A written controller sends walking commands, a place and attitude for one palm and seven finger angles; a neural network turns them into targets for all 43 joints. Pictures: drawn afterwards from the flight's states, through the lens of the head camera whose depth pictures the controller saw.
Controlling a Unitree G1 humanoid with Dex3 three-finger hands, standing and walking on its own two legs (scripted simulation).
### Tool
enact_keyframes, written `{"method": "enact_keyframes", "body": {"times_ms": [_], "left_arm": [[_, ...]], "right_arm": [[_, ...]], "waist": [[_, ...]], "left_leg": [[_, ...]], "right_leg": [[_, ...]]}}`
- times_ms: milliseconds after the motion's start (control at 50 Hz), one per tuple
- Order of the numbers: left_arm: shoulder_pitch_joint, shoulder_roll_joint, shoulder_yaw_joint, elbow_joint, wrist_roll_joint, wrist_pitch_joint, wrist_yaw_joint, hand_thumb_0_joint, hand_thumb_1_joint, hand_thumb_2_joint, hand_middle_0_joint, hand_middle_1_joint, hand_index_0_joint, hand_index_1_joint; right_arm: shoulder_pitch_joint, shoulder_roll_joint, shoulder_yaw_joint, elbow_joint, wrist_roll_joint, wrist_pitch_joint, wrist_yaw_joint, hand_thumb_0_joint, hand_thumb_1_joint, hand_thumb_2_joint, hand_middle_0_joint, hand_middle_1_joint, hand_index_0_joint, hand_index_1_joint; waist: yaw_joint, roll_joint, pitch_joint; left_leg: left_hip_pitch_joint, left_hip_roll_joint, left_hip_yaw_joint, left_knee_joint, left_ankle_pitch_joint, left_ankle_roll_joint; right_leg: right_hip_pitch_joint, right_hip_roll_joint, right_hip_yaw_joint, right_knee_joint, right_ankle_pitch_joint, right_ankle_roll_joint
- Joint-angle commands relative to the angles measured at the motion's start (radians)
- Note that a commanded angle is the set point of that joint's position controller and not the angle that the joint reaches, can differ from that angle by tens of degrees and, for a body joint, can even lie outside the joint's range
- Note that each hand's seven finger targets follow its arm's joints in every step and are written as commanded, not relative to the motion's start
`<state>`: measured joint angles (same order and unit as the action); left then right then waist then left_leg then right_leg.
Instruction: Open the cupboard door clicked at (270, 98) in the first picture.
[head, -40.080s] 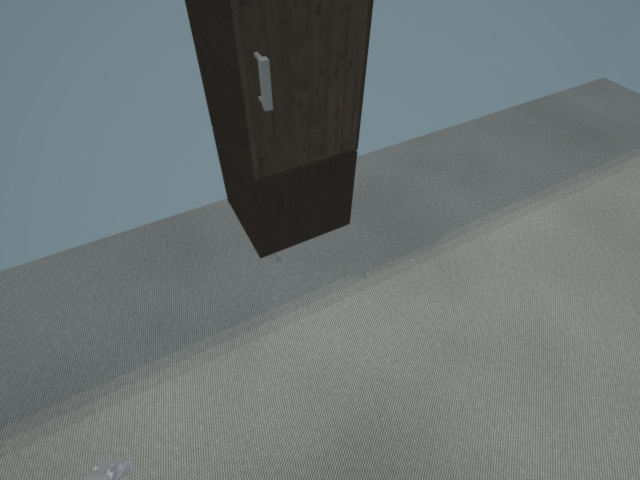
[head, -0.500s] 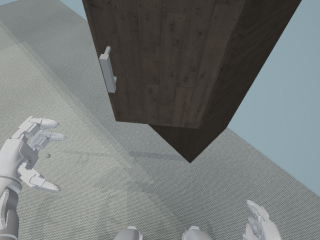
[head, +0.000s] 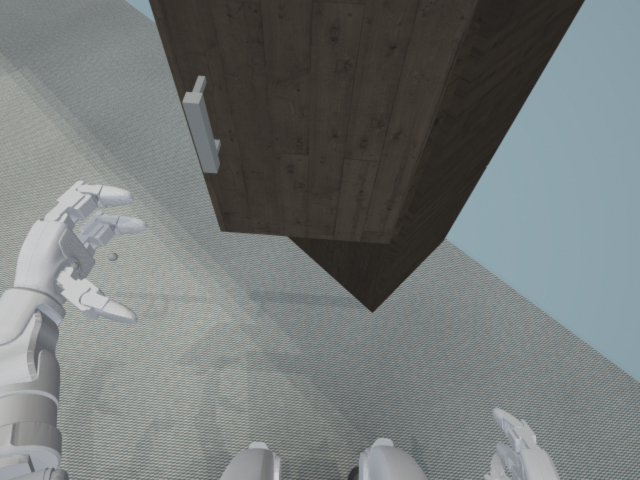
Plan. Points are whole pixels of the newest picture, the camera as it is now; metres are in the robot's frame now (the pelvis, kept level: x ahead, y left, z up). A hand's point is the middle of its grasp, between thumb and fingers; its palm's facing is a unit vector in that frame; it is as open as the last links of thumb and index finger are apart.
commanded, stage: move the hooked fingers beside the handle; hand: left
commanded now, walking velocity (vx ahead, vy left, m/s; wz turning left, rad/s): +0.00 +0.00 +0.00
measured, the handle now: (206, 126) +0.59 +0.19 +0.05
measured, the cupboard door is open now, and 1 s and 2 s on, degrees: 41 41 41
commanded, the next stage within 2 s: none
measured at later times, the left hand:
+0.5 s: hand (135, 206) +0.43 +0.25 +0.06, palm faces -0.04 -1.00 +0.00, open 14.0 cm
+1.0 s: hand (152, 161) +0.51 +0.25 +0.05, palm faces -0.05 -1.00 +0.00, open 14.0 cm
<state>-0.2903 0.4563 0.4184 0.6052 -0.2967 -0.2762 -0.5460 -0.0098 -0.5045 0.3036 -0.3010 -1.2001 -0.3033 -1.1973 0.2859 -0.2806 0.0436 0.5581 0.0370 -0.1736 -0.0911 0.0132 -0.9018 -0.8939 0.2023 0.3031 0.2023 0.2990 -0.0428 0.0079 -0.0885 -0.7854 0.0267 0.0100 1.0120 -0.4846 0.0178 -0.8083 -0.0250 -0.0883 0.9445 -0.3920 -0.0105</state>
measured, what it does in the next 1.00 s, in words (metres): stands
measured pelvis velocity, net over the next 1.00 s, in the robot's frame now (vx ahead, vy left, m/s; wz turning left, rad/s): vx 0.00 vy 0.01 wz -0.04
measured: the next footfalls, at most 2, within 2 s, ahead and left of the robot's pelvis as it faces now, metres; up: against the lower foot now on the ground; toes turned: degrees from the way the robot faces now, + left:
none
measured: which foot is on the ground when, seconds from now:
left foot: down 0.00-1.00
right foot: down 0.00-1.00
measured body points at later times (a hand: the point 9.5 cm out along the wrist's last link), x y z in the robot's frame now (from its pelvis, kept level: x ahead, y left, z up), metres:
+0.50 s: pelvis +0.01 +0.00 +0.00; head +0.11 +0.02 +0.43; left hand +0.43 +0.31 +0.06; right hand +0.08 -0.27 -0.10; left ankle +0.00 +0.10 -0.68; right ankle +0.04 -0.12 -0.68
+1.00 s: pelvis +0.00 +0.01 -0.02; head +0.16 +0.04 +0.40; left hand +0.51 +0.31 +0.06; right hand +0.00 -0.26 -0.12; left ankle +0.00 +0.10 -0.68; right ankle +0.04 -0.12 -0.68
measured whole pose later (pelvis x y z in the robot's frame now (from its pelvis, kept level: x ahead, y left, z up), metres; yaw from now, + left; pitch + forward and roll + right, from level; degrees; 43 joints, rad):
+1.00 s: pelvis +0.00 +0.01 -0.02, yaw -3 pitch +24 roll -4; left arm -0.91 0.70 0.51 1.20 -0.12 -0.33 -0.49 -0.01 -0.50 0.30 -0.30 -1.20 -0.30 -1.20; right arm 0.38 -0.29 0.06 0.60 0.01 0.02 -0.05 0.01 -0.90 -0.89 0.20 0.30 0.20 0.30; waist -0.18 0.01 -0.08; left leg -1.01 0.05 0.02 1.11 -0.52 0.04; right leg -1.02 0.00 -0.08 0.99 -0.39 0.00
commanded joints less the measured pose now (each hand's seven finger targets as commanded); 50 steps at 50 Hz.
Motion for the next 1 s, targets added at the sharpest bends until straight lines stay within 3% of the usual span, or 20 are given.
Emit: {"method": "enact_keyframes", "body": {"times_ms": [0, 20, 60, 140, 200, 260, 280, 320, 340, 380, 440, 500, 600, 660, 680, 740, 820, 860, 880, 980], "left_arm": [[-0.223, 0.309, 0.125, -0.121, -0.035, -0.052, 0.028, 0.000, -0.500, 0.300, -0.300, -1.200, -0.300, -1.200], [-0.257, 0.291, 0.104, -0.112, -0.027, -0.054, 0.032, 0.000, -0.500, 0.300, -0.300, -1.200, -0.300, -1.200], [-0.283, 0.267, 0.083, -0.078, -0.019, -0.059, 0.042, 0.000, -0.500, 0.300, -0.300, -1.200, -0.300, -1.200], [-0.381, 0.342, 0.123, -0.022, 0.001, -0.094, 0.036, 0.000, -0.500, 0.300, -0.300, -1.200, -0.300, -1.200], [-0.504, 0.300, 0.058, -0.048, 0.011, -0.129, 0.021, 0.000, -0.500, 0.300, -0.300, -1.200, -0.300, -1.200], [-0.502, 0.343, 0.098, -0.025, 0.013, -0.141, 0.018, 0.000, -0.500, 0.300, -0.300, -1.200, -0.300, -1.200], [-0.490, 0.329, 0.088, -0.010, 0.016, -0.137, 0.019, 0.000, -0.500, 0.300, -0.300, -1.200, -0.300, -1.200], [-0.536, 0.339, 0.092, 0.023, 0.017, -0.126, 0.022, 0.000, -0.500, 0.300, -0.300, -1.200, -0.300, -1.200], [-0.514, 0.357, 0.111, 0.062, 0.023, -0.117, 0.027, 0.000, -0.500, 0.300, -0.300, -1.200, -0.300, -1.200], [-0.546, 0.344, 0.091, 0.094, 0.035, -0.107, 0.040, 0.000, -0.500, 0.300, -0.300, -1.200, -0.300, -1.200], [-0.581, 0.396, 0.124, 0.158, 0.055, -0.110, 0.057, 0.000, -0.500, 0.300, -0.300, -1.200, -0.300, -1.200], [-0.704, 0.371, 0.081, 0.164, 0.069, -0.142, 0.062, 0.000, -0.500, 0.300, -0.300, -1.200, -0.300, -1.200], [-0.831, 0.411, 0.079, 0.251, 0.088, -0.167, 0.053, 0.000, -0.500, 0.300, -0.300, -1.200, -0.300, -1.200], [-0.878, 0.456, 0.088, 0.326, 0.107, -0.147, 0.046, 0.000, -0.500, 0.300, -0.300, -1.200, -0.300, -1.200], [-0.892, 0.480, 0.102, 0.339, 0.110, -0.140, 0.048, 0.000, -0.500, 0.300, -0.300, -1.200, -0.300, -1.200], [-0.918, 0.491, 0.098, 0.325, 0.123, -0.141, 0.045, 0.000, -0.500, 0.300, -0.300, -1.200, -0.300, -1.200], [-0.974, 0.530, 0.120, 0.333, 0.129, -0.144, 0.055, 0.000, -0.500, 0.300, -0.300, -1.200, -0.300, -1.200], [-0.958, 0.527, 0.122, 0.348, 0.130, -0.135, 0.058, 0.000, -0.500, 0.300, -0.300, -1.200, -0.300, -1.200], [-0.972, 0.526, 0.114, 0.375, 0.134, -0.126, 0.058, 0.000, -0.500, 0.300, -0.300, -1.200, -0.300, -1.200], [-1.045, 0.599, 0.122, 0.437, 0.174, -0.101, 0.069, 0.000, -0.500, 0.300, -0.300, -1.200, -0.300, -1.200]], "right_arm": [[0.057, -0.158, -0.069, -0.120, 0.003, -0.016, -0.001, 0.000, -0.900, -0.900, 0.200, 0.300, 0.200, 0.300], [0.061, -0.157, -0.070, -0.118, 0.006, -0.009, 0.001, 0.000, -0.900, -0.900, 0.200, 0.300, 0.200, 0.300], [0.070, -0.160, -0.073, -0.115, 0.005, 0.001, 0.005, 0.000, -0.900, -0.900, 0.200, 0.300, 0.200, 0.300], [0.101, -0.172, -0.080, -0.091, 0.002, 0.023, 0.004, 0.000, -0.900, -0.900, 0.200, 0.300, 0.200, 0.300], [0.109, -0.165, -0.079, -0.080, 0.000, 0.028, 0.003, 0.000, -0.900, -0.900, 0.200, 0.300, 0.200, 0.300], [0.130, -0.171, -0.087, -0.059, -0.004, 0.041, 0.004, 0.000, -0.900, -0.900, 0.200, 0.300, 0.200, 0.300], [0.131, -0.169, -0.086, -0.060, -0.003, 0.045, 0.006, 0.000, -0.900, -0.900, 0.200, 0.300, 0.200, 0.300], [0.141, -0.169, -0.083, -0.048, -0.005, 0.056, 0.008, 0.000, -0.900, -0.900, 0.200, 0.300, 0.200, 0.300], [0.143, -0.171, -0.084, -0.047, -0.004, 0.063, 0.009, 0.000, -0.900, -0.900, 0.200, 0.300, 0.200, 0.300], [0.142, -0.171, -0.082, -0.049, -0.004, 0.073, 0.012, 0.000, -0.900, -0.900, 0.200, 0.300, 0.200, 0.300], [0.153, -0.175, -0.079, -0.053, -0.007, 0.090, 0.015, 0.000, -0.900, -0.900, 0.200, 0.300, 0.200, 0.300], [0.161, -0.171, -0.077, -0.048, -0.009, 0.100, 0.016, 0.000, -0.900, -0.900, 0.200, 0.300, 0.200, 0.300], [0.183, -0.183, -0.073, -0.021, -0.013, 0.119, 0.014, 0.000, -0.900, -0.900, 0.200, 0.300, 0.200, 0.300], [0.192, -0.193, -0.065, -0.011, -0.014, 0.132, 0.012, 0.000, -0.900, -0.900, 0.200, 0.300, 0.200, 0.300], [0.199, -0.196, -0.064, -0.009, -0.014, 0.136, 0.010, 0.000, -0.900, -0.900, 0.200, 0.300, 0.200, 0.300], [0.218, -0.194, -0.062, -0.010, -0.021, 0.146, 0.014, 0.000, -0.900, -0.900, 0.200, 0.300, 0.200, 0.300], [0.242, -0.199, -0.062, -0.003, -0.027, 0.163, 0.020, 0.000, -0.900, -0.900, 0.200, 0.300, 0.200, 0.300], [0.251, -0.201, -0.062, -0.007, -0.028, 0.173, 0.024, 0.000, -0.900, -0.900, 0.200, 0.300, 0.200, 0.300], [0.252, -0.201, -0.059, -0.004, -0.027, 0.177, 0.025, 0.000, -0.900, -0.900, 0.200, 0.300, 0.200, 0.300], [0.276, -0.210, -0.048, -0.005, -0.030, 0.198, 0.020, 0.000, -0.900, -0.900, 0.200, 0.300, 0.200, 0.300]], "waist": [[0.028, 0.061, -0.351], [0.010, 0.061, -0.335], [0.001, 0.057, -0.315], [-0.015, 0.022, -0.348], [-0.031, 0.113, -0.387], [-0.018, 0.126, -0.448], [-0.020, 0.121, -0.452], [-0.028, 0.104, -0.451], [-0.018, 0.111, -0.429], [-0.032, 0.087, -0.392], [-0.031, 0.067, -0.385], [-0.058, 0.098, -0.388], [-0.084, 0.109, -0.422], [-0.097, 0.108, -0.418], [-0.098, 0.099, -0.426], [-0.089, 0.172, -0.506], [-0.106, 0.156, -0.530], [-0.104, 0.162, -0.531], [-0.117, 0.148, -0.503], [-0.147, 0.135, -0.454]], "left_leg": [[0.123, -0.020, -0.031, -0.161, 0.338, -0.009], [0.122, -0.018, -0.024, -0.161, 0.329, -0.006], [0.113, -0.018, -0.024, -0.163, 0.309, -0.007], [0.087, -0.017, -0.016, -0.142, 0.305, 0.001], [0.143, -0.015, -0.025, -0.130, 0.350, 0.000], [0.199, -0.010, -0.038, -0.127, 0.415, -0.006], [0.205, -0.009, -0.038, -0.127, 0.435, -0.006], [0.188, -0.006, -0.037, -0.119, 0.451, -0.004], [0.167, -0.008, -0.035, -0.124, 0.436, -0.007], [0.140, -0.008, -0.032, -0.128, 0.395, -0.002], [0.097, -0.011, -0.025, -0.124, 0.364, 0.001], [0.117, -0.007, -0.031, -0.108, 0.364, 0.003], [0.113, -0.004, -0.041, -0.080, 0.340, 0.005], [0.072, -0.005, -0.042, -0.071, 0.293, 0.007], [0.062, -0.005, -0.044, -0.067, 0.302, 0.010], [0.128, -0.002, -0.053, -0.055, 0.393, 0.002], [0.139, 0.008, -0.063, -0.036, 0.436, 0.001], [0.131, 0.005, -0.061, -0.036, 0.444, 0.002], [0.109, 0.007, -0.060, -0.036, 0.421, 0.004], [0.036, 0.008, -0.058, -0.026, 0.366, 0.014]], "right_leg": [[0.268, 0.034, 0.049, -0.086, 0.235, -0.015], [0.249, 0.035, 0.050, -0.091, 0.238, -0.010], [0.226, 0.034, 0.047, -0.093, 0.219, -0.010], [0.249, 0.036, 0.065, -0.088, 0.239, -0.007], [0.203, 0.039, 0.061, -0.069, 0.249, -0.016], [0.208, 0.040, 0.058, -0.069, 0.277, -0.016], [0.204, 0.041, 0.056, -0.068, 0.287, -0.014], [0.205, 0.043, 0.057, -0.065, 0.311, -0.011], [0.209, 0.040, 0.054, -0.065, 0.302, -0.013], [0.192, 0.039, 0.052, -0.072, 0.281, -0.010], [0.205, 0.041, 0.056, -0.067, 0.275, -0.010], [0.153, 0.046, 0.055, -0.055, 0.255, -0.014], [0.112, 0.049, 0.061, -0.044, 0.228, -0.014], [0.095, 0.046, 0.064, -0.046, 0.195, -0.009], [0.103, 0.047, 0.066, -0.044, 0.207, -0.008], [0.086, 0.049, 0.060, -0.024, 0.252, -0.012], [0.071, 0.058, 0.054, -0.016, 0.273, -0.008], [0.075, 0.057, 0.054, -0.019, 0.280, -0.007], [0.067, 0.059, 0.052, -0.023, 0.270, -0.005], [0.048, 0.061, 0.055, -0.024, 0.242, -0.002]]}}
